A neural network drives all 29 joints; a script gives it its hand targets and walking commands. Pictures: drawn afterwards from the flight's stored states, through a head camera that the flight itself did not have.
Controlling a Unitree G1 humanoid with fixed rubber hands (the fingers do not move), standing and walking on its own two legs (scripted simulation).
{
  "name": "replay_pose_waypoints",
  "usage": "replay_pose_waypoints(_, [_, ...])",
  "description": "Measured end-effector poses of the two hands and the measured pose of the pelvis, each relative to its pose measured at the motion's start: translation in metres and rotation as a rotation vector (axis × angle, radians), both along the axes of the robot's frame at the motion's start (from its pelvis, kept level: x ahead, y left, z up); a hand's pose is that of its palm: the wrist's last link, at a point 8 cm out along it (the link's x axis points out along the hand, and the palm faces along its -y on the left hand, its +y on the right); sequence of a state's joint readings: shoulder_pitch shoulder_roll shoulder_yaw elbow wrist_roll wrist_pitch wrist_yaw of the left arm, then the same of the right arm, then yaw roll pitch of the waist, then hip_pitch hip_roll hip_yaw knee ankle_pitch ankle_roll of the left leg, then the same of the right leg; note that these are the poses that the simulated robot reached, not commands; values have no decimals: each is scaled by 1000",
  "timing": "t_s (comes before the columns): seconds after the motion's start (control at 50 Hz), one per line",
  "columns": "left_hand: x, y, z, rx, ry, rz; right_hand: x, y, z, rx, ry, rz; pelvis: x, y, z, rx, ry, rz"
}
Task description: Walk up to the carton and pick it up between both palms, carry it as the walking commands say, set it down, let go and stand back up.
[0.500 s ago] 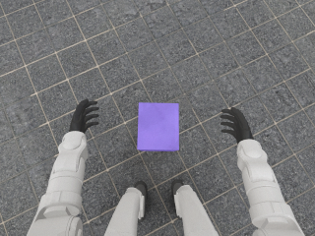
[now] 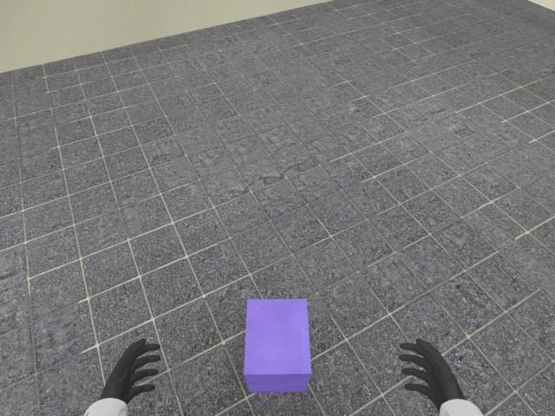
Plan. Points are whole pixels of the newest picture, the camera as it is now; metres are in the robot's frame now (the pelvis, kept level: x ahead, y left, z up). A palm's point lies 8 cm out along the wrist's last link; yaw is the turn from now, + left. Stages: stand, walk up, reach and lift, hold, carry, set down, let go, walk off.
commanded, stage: let go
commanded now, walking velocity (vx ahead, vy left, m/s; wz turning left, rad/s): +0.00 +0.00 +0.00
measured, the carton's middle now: (277, 347) +0.39 +0.00 -0.64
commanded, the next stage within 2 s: stand in 0.40 s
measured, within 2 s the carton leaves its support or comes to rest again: neither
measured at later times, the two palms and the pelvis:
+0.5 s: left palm (99, 413) +0.16 +0.26 -0.07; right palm out of the picture +0.13 -0.25 -0.08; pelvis +0.00 +0.00 +0.00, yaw +0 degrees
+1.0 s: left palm out of the picture +0.15 +0.28 -0.08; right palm out of the picture +0.11 -0.28 -0.10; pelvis +0.01 +0.00 +0.00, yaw +0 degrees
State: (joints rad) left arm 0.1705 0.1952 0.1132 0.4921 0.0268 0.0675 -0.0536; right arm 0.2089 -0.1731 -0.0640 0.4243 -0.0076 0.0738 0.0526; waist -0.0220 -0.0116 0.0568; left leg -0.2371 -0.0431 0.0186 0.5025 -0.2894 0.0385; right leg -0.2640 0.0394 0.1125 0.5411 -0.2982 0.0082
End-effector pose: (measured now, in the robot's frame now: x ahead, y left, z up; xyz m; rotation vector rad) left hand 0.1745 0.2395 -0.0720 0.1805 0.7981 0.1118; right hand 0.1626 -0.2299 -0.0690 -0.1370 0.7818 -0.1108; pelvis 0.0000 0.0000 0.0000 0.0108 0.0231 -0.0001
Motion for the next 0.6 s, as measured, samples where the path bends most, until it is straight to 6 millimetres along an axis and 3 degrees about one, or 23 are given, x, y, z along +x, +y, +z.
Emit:
replay_pose_waypoints(0.4, [-11, -1, 9, 6, -5, -13, -16, -2, -3, 14, 57, -6, -7, 1, 1, -2, -76, 0])
replay_pose_waypoints(0.6, [-20, 36, 1, 104, 48, 24, -38, -30, -21, -84, 136, -40, 5, 3, 1, -4, -60, -1])
